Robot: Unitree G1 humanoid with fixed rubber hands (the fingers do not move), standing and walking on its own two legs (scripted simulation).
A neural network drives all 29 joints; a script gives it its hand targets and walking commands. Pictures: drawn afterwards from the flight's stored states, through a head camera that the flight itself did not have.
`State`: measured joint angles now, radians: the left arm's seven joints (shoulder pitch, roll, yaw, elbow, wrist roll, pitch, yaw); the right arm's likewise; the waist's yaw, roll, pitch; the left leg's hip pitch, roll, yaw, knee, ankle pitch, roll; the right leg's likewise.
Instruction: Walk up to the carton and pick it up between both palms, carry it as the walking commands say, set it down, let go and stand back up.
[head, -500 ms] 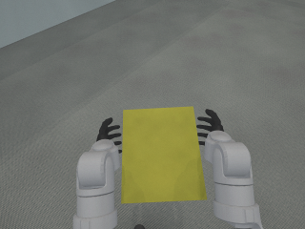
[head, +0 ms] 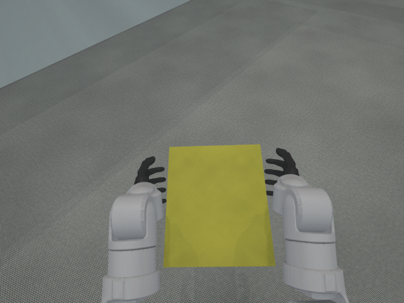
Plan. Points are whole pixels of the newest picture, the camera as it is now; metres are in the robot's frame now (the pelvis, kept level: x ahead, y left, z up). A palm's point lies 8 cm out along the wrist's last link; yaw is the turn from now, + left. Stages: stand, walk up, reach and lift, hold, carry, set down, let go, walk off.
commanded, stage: carry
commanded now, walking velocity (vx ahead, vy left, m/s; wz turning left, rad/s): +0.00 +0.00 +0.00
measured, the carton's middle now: (215, 209) +0.32 -0.01 -0.02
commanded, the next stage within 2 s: none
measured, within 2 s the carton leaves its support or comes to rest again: neither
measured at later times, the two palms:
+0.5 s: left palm (150, 123) +0.48 +0.13 +0.10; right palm (266, 116) +0.48 -0.13 +0.10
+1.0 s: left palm (166, 114) +0.53 +0.10 +0.08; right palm (275, 111) +0.52 -0.16 +0.08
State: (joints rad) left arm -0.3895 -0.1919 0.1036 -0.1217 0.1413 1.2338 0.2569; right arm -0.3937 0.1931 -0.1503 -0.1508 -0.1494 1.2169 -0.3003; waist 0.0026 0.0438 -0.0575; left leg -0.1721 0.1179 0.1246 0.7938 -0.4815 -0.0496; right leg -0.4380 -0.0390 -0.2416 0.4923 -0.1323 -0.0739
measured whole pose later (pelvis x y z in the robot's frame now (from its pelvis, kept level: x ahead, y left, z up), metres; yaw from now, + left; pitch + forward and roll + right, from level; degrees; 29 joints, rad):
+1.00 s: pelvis +0.22 -0.02 +0.00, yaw -2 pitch +4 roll +1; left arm -0.36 -0.18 0.11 -0.11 0.16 1.21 0.22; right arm -0.37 0.18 -0.12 -0.11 -0.15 1.17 -0.29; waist -0.01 -0.01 -0.05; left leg -0.38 0.03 0.19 0.51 -0.14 0.01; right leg -0.16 -0.06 -0.16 0.53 -0.41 -0.01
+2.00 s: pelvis +0.20 -0.04 +0.00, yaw -4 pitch +0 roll +1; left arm -0.22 -0.14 0.04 -0.20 0.12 1.25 0.18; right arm -0.23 0.14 -0.05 -0.16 -0.12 1.21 -0.23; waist 0.01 -0.03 -0.11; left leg -0.32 0.09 0.20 0.57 -0.26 0.00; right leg -0.09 -0.01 -0.16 0.51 -0.42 -0.05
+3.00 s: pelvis +0.58 -0.23 +0.02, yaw -39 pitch +4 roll -3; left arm -0.36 -0.18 0.07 -0.20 0.14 1.25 0.27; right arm -0.34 0.17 -0.12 -0.20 -0.10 1.23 -0.30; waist -0.01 0.00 -0.02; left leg -0.05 0.17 0.32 0.28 -0.26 -0.05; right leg -0.58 -0.04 -0.11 0.77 -0.16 -0.04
